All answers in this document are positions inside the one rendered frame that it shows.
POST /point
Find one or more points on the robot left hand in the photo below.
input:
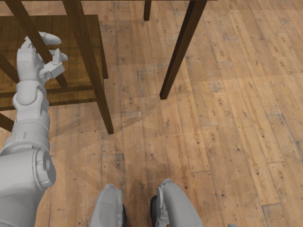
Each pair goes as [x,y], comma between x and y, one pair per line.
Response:
[29,63]

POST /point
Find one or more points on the robot left forearm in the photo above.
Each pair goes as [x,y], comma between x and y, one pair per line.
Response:
[32,123]

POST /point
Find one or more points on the left robot thigh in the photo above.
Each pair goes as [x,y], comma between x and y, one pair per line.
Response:
[108,205]

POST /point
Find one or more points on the chair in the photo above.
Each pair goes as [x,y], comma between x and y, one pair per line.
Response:
[85,70]

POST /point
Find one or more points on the robot left upper arm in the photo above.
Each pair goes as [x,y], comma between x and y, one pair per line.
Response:
[24,177]

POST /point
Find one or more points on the robot right shin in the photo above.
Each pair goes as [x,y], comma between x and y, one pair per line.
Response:
[162,215]

